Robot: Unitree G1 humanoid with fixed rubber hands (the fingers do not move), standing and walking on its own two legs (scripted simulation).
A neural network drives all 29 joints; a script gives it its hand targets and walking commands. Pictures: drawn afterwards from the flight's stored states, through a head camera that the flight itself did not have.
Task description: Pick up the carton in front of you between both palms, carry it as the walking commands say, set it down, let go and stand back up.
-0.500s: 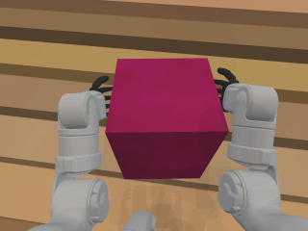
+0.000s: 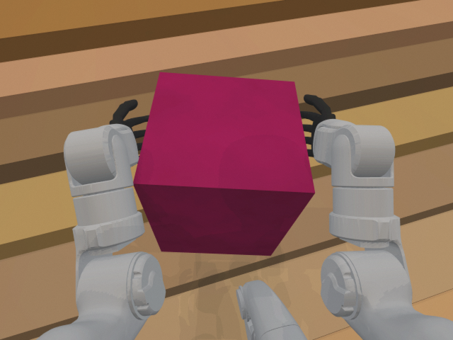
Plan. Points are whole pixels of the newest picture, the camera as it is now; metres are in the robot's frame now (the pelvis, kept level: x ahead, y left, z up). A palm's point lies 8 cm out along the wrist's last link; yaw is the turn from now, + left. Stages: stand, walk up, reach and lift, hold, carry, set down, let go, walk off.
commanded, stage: carry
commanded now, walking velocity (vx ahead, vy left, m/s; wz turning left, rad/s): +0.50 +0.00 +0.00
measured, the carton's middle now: (221, 174) +0.39 -0.06 +0.09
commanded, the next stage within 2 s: none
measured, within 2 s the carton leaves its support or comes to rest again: neither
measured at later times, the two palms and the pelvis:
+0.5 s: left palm out of the picture +0.69 +0.14 +0.30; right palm out of the picture +0.73 -0.15 +0.31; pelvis +0.33 -0.05 +0.11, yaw +1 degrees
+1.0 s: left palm out of the picture +1.04 +0.12 +0.41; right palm out of the picture +1.02 -0.18 +0.42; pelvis +0.65 -0.02 +0.22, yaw +1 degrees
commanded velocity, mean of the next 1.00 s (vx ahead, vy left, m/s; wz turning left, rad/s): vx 0.50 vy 0.00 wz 0.00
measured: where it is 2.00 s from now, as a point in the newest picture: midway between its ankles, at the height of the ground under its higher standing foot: (176, 69)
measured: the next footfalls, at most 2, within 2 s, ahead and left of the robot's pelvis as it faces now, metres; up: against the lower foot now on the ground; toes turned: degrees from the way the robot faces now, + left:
right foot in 0.14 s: +0.32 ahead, -0.15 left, +0.10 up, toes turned -5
left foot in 0.58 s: +0.57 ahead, +0.10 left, +0.21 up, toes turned +6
